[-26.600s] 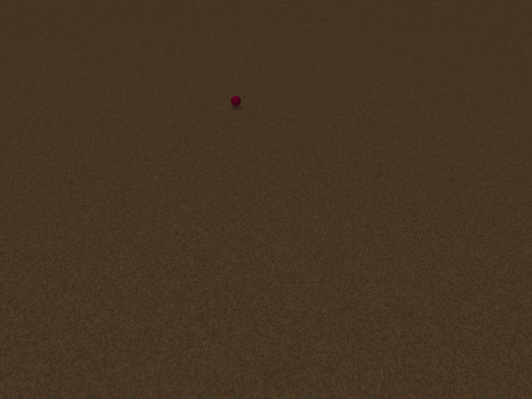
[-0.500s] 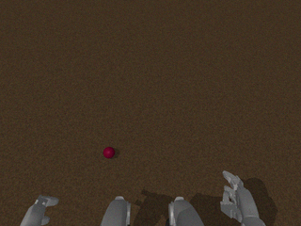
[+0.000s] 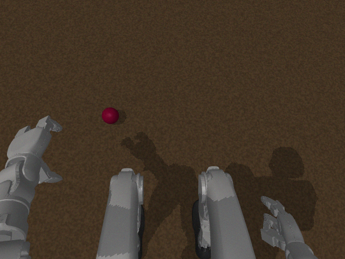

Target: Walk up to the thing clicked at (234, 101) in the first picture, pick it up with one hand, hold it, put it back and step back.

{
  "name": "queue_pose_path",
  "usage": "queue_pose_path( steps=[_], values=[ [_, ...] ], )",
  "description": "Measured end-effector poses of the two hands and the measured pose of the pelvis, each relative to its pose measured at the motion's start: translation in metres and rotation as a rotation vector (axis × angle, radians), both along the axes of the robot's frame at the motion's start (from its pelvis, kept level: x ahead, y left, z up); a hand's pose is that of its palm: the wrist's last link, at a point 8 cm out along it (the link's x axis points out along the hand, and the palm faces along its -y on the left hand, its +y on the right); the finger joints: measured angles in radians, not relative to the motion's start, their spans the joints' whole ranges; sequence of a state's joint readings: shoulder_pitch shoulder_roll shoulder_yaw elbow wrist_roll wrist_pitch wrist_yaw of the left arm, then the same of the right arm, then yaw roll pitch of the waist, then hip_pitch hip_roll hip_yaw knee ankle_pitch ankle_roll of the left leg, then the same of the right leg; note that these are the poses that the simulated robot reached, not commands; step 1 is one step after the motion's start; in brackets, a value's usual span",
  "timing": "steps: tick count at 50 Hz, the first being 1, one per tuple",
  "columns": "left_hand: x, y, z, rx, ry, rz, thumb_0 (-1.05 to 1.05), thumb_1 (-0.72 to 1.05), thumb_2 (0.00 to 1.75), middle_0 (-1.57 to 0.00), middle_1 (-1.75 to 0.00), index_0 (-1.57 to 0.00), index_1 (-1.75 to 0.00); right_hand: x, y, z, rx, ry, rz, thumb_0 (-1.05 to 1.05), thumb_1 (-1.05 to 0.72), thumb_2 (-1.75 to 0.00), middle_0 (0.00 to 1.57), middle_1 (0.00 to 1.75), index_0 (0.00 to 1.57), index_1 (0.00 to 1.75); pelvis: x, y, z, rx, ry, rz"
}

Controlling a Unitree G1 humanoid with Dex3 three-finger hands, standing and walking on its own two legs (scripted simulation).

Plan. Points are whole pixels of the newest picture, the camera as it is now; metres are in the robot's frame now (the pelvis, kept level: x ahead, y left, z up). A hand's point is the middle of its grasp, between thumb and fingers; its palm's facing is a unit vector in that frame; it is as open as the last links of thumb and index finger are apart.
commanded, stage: rise first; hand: left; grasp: from above
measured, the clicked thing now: (110, 115) +0.56 +0.24 -0.43
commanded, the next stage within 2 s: none
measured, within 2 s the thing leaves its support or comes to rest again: neither
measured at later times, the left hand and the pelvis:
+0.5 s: hand (69, 131) +0.44 +0.31 -0.24, palm faces -0.47 -0.04 -0.88, open 13.7 cm; pelvis -0.02 +0.02 -0.09, yaw -4 degrees
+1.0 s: hand (81, 123) +0.48 +0.30 -0.29, palm faces -0.47 -0.02 -0.88, open 13.4 cm; pelvis -0.01 +0.01 -0.12, yaw -5 degrees
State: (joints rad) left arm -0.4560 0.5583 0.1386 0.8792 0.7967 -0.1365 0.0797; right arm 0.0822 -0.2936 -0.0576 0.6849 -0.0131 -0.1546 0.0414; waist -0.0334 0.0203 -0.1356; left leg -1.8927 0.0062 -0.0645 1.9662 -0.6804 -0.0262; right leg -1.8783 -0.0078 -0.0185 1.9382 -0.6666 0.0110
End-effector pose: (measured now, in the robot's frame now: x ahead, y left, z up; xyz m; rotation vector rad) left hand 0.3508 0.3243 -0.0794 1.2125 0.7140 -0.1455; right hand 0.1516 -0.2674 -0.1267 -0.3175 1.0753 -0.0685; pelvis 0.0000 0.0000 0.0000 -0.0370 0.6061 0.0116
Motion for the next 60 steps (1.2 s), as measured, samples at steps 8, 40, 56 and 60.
queue_pose_path(
  steps=[8,40,56,60],
  values=[
    [0.038,-0.004,-0.044,0.055,-0.027,-0.165,-0.01,-0.50,0.99,-0.12,-1.05,-0.12,-1.05,-0.068,-0.002,-0.041,-0.031,0.158,-0.046,0.01,-0.90,-0.90,0.20,0.30,0.21,0.30,-0.017,0.003,-0.047,-0.027,-0.008,-0.009],
    [0.122,-0.019,-0.137,0.209,-0.079,-0.384,0.00,-0.39,0.89,-0.21,-0.87,-0.21,-0.88,-0.127,0.007,-0.074,-0.095,0.401,-0.074,0.00,-0.91,-0.90,0.20,0.30,0.21,0.30,-0.011,0.016,-0.109,-0.088,0.020,-0.017],
    [0.140,-0.024,-0.160,0.210,-0.080,-0.361,0.00,-0.44,0.92,-0.17,-0.94,-0.17,-0.94,-0.137,0.004,-0.079,-0.099,0.464,-0.064,0.00,-0.91,-0.90,0.20,0.30,0.21,0.30,-0.006,0.014,-0.121,-0.094,0.031,-0.032],
    [0.142,-0.025,-0.164,0.209,-0.077,-0.355,0.00,-0.47,0.95,-0.15,-0.96,-0.15,-0.96,-0.139,0.005,-0.080,-0.097,0.472,-0.062,0.00,-0.91,-0.90,0.20,0.30,0.21,0.30,-0.005,0.014,-0.122,-0.096,0.030,-0.035]
  ],
)
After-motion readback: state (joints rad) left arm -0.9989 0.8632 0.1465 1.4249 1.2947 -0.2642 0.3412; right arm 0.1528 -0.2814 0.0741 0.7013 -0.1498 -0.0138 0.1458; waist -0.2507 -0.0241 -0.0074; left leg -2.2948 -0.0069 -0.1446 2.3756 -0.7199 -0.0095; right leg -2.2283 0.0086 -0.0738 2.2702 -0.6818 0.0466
